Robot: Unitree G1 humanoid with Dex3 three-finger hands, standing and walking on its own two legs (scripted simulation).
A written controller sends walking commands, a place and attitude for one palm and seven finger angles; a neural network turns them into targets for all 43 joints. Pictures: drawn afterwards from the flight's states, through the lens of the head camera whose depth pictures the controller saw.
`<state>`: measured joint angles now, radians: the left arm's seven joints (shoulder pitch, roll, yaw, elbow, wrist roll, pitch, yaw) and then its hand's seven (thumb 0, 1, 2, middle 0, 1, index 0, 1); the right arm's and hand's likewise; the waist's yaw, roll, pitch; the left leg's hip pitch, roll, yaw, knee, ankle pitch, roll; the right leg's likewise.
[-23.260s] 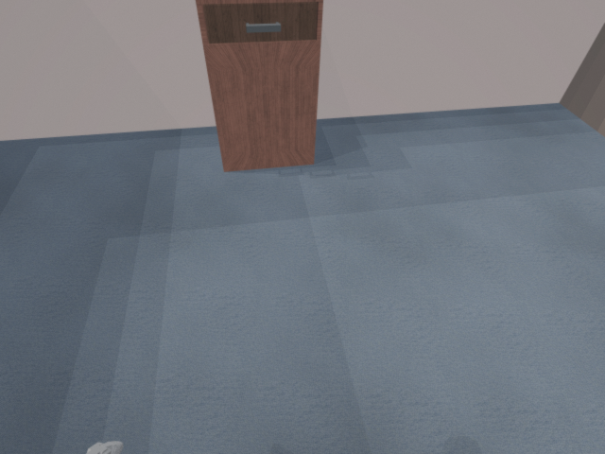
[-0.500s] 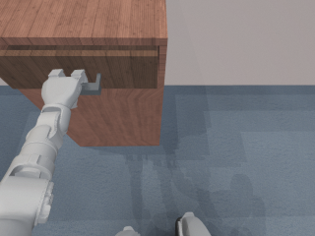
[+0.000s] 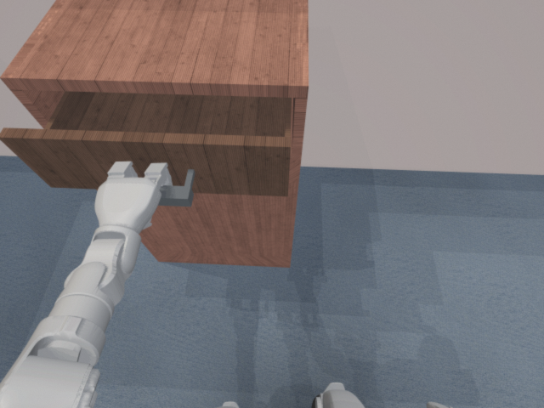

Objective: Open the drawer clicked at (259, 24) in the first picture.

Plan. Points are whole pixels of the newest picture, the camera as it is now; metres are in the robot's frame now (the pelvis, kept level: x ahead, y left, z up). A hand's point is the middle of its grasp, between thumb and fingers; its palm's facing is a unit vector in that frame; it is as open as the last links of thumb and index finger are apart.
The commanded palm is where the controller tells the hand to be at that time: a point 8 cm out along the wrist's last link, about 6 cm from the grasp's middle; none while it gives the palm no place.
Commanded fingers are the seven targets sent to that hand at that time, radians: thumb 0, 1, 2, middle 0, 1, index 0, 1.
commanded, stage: pull the drawer open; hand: left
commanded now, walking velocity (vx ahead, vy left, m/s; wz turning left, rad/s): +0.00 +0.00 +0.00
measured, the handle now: (152, 184) +0.46 +0.21 +0.01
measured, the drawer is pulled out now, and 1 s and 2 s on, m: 0.10 0.23 0.30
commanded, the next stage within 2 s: open the thumb to release the handle in 1.88 s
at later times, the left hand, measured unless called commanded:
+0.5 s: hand (134, 250) +0.35 +0.23 -0.02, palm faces -0.03 -0.03 -1.00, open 5.6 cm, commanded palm +0.32 +0.23 +0.04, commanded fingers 0.00 0.90 0.90 -0.40 -1.35 -0.40 -1.35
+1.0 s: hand (122, 294) +0.28 +0.23 -0.02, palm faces -0.01 -0.04 -1.00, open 5.6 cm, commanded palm +0.25 +0.23 +0.04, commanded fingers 0.00 0.90 0.90 -0.40 -1.35 -0.40 -1.35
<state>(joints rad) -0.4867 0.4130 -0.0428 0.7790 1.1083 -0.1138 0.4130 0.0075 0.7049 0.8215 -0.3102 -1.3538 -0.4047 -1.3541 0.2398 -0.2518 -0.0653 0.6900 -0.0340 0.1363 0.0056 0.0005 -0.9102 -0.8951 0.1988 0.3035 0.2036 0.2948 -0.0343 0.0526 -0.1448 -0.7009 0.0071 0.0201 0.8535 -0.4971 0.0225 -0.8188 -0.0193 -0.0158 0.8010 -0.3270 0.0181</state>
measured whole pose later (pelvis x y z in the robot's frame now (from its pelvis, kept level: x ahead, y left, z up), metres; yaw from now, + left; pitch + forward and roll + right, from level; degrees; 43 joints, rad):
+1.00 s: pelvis -0.01 -0.01 +0.00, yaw +0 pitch +13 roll +0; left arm -0.01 0.38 -0.02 0.38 1.10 -0.11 0.45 0.02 0.70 0.82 -0.30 -1.35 -0.42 -1.35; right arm 0.16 -0.24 -0.05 0.65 -0.04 0.06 -0.03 0.01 -0.91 -0.90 0.20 0.30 0.20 0.29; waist 0.01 0.04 -0.11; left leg -0.58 0.01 0.03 0.83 -0.48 0.00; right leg -0.72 -0.01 -0.01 0.81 -0.32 0.00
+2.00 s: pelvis +0.00 -0.02 -0.01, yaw -2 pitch +14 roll +0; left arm 0.46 0.38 0.03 -0.01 1.08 -0.09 0.50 0.03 0.69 0.75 -0.30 -1.35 -0.42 -1.35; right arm 0.12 -0.23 -0.03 0.59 -0.06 0.05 0.00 0.01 -0.91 -0.90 0.20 0.30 0.20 0.29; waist 0.02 0.03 -0.12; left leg -0.58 0.02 0.05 0.89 -0.55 0.00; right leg -0.74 0.00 0.01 0.89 -0.39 0.00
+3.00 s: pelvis -0.04 -0.03 +0.00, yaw +1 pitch +11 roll +1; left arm 0.09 0.40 -0.03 0.28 1.08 -0.09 0.44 0.00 -0.49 0.30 -0.32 -1.20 -0.38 -1.25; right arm 0.12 -0.23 -0.03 0.67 -0.04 0.05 -0.08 0.01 -0.91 -0.90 0.20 0.30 0.20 0.29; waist 0.05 0.04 -0.08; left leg -0.59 0.00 0.00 0.87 -0.47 -0.02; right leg -0.72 -0.02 -0.02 0.86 -0.32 -0.02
